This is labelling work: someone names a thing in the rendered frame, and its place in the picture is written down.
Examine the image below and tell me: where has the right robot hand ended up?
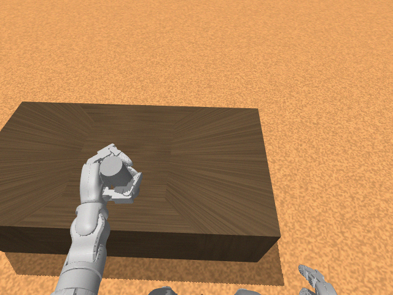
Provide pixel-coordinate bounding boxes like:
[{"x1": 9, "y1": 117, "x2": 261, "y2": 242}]
[{"x1": 298, "y1": 265, "x2": 337, "y2": 295}]

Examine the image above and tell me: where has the left robot arm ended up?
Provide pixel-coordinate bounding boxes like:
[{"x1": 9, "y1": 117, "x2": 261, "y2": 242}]
[{"x1": 50, "y1": 202, "x2": 111, "y2": 295}]

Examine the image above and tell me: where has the left robot hand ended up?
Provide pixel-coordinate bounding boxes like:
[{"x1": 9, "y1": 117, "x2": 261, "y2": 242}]
[{"x1": 80, "y1": 144, "x2": 142, "y2": 207}]

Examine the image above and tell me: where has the can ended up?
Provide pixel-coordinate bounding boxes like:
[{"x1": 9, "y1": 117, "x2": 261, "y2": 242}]
[{"x1": 99, "y1": 156, "x2": 140, "y2": 199}]

